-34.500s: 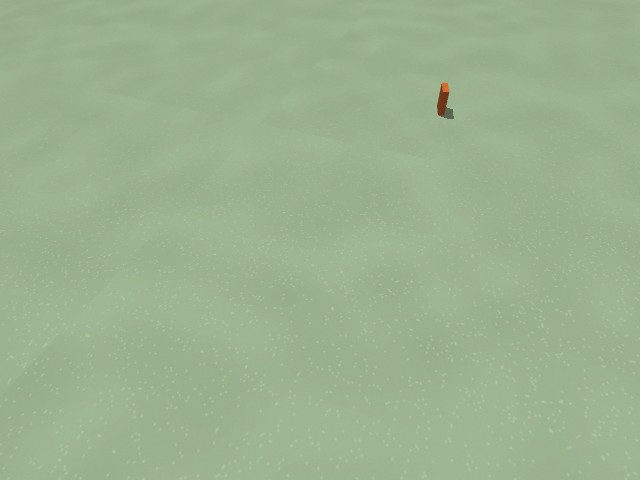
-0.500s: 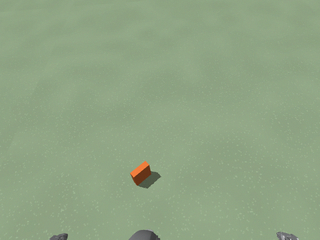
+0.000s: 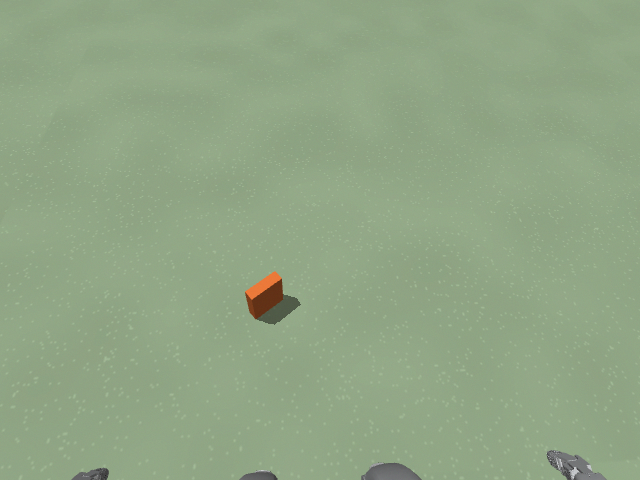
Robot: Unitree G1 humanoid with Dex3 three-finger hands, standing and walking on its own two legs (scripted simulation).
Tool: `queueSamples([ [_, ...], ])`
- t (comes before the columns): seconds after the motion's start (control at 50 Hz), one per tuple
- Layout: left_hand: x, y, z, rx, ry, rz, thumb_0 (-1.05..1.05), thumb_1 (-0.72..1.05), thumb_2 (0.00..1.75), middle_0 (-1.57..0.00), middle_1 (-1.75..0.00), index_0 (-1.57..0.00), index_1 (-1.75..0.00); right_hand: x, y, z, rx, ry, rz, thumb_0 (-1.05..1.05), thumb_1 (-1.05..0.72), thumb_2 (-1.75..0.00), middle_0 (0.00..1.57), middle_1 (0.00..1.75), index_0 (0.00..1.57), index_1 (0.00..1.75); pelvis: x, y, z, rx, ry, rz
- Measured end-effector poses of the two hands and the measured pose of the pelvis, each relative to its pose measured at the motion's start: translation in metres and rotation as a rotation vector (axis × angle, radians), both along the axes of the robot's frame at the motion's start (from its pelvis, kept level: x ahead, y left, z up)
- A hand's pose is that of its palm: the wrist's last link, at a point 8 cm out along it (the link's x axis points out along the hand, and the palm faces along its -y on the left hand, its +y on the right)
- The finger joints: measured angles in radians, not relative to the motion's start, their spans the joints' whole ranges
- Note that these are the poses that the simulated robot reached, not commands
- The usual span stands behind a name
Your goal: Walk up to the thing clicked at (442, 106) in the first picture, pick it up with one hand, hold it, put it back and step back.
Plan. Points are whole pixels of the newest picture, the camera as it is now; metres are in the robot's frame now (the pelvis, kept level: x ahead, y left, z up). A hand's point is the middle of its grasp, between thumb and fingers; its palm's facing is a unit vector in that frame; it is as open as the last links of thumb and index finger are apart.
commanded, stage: step back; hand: left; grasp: from the side
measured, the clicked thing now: (265, 295) +0.70 +0.19 -0.69
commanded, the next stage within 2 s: none
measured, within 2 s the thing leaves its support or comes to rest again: neither
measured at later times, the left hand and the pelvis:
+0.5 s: hand out of the picture -0.03 +0.23 -0.15, palm faces +0.06 -0.91 -0.40, open 7.4 cm; pelvis -0.17 -0.04 -0.02, yaw +5 degrees
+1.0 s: hand out of the picture -0.30 +0.17 -0.15, palm faces +0.03 -0.91 -0.41, open 7.4 cm; pelvis -0.34 -0.11 -0.01, yaw +0 degrees
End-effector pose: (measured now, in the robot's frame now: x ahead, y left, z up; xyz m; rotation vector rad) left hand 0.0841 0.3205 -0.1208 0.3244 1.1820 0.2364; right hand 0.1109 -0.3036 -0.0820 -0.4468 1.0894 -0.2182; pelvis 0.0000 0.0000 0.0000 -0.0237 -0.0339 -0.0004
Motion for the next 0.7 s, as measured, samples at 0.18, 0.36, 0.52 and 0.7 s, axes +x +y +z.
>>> queueSamples([
  [0.18, -0.065, -0.039, 0.006, 0.038, 0.006, -0.046, 0.00, 0.91, 0.90, -0.20, -0.30, -0.20, -0.30, -0.057, -0.045, -0.035, 0.046, -0.055, -0.042, 0.00, -0.90, -0.90, 0.20, 0.30, 0.21, 0.30, -0.067, -0.031, -0.018, -0.015, -0.040, -0.014],
  [0.36, -0.104, -0.053, 0.033, 0.065, -0.076, -0.028, 0.00, 0.90, 0.90, -0.21, -0.30, -0.20, -0.30, -0.153, -0.057, -0.037, 0.060, 0.083, -0.050, 0.01, -0.90, -0.90, 0.20, 0.30, 0.21, 0.30, -0.118, -0.043, -0.004, 0.049, 0.003, 0.016],
  [0.52, -0.133, -0.045, 0.006, 0.030, -0.182, -0.018, 0.00, 0.91, 0.90, -0.21, -0.30, -0.20, -0.30, -0.227, -0.046, -0.038, 0.015, 0.176, -0.002, 0.01, -0.90, -0.90, 0.20, 0.30, 0.21, 0.30, -0.183, -0.043, -0.019, 0.068, -0.023, 0.082],
  [0.7, -0.230, -0.061, 0.001, -0.031, -0.058, 0.035, 0.00, 0.91, 0.90, -0.21, -0.30, -0.20, -0.30, -0.253, -0.056, -0.005, -0.015, 0.079, 0.031, 0.01, -0.90, -0.90, 0.21, 0.30, 0.21, 0.31, -0.235, -0.055, -0.001, -0.004, 0.004, 0.062],
])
